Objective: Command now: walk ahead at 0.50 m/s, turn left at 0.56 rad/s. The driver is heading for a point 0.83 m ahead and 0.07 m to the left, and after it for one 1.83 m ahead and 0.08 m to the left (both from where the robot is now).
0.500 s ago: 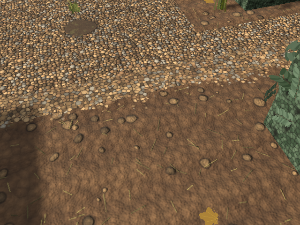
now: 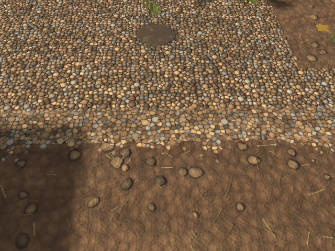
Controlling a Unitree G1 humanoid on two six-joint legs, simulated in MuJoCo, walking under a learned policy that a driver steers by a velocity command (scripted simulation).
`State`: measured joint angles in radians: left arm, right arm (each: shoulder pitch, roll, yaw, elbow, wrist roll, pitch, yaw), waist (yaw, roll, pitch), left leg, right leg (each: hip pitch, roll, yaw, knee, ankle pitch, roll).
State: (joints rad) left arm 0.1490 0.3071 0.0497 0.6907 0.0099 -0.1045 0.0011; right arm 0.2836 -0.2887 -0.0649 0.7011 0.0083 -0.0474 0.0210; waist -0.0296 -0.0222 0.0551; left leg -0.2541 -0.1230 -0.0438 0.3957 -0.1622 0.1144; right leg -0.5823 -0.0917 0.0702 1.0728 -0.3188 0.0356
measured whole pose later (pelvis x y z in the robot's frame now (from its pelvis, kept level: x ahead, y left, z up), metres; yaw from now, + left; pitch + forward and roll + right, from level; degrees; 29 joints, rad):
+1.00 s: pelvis +0.31 +0.01 -0.01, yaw +25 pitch +1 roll +0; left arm 0.15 0.29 0.04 0.84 0.00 0.02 0.01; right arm 0.11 -0.23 -0.03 0.67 -0.01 0.02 0.00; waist 0.01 -0.03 0.03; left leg -0.31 -0.04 -0.01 0.49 -0.20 0.04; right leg -0.31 -0.06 0.00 0.67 -0.36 0.07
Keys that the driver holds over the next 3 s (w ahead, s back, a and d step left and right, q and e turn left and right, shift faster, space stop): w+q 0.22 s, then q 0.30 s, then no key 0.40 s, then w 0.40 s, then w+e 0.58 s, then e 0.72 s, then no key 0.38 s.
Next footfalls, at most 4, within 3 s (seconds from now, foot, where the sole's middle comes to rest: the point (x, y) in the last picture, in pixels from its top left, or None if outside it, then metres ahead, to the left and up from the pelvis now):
0.26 right None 0.35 -0.14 -0.78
0.72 left None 0.33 0.13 -0.78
1.04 right None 0.38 -0.10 -0.78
1.42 left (103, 249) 0.46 0.25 -0.78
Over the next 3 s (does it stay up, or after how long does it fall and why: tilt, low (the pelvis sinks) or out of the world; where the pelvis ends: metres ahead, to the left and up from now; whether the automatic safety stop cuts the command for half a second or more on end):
stays up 0.83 0.18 0.00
